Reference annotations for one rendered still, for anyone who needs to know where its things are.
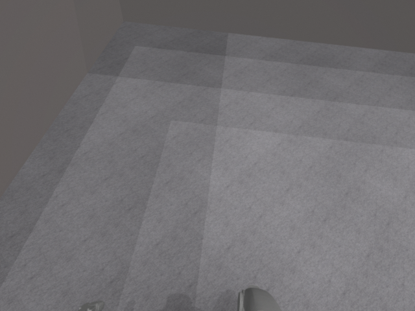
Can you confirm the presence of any robot right thigh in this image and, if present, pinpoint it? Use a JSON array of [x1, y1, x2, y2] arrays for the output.
[[237, 288, 281, 311]]

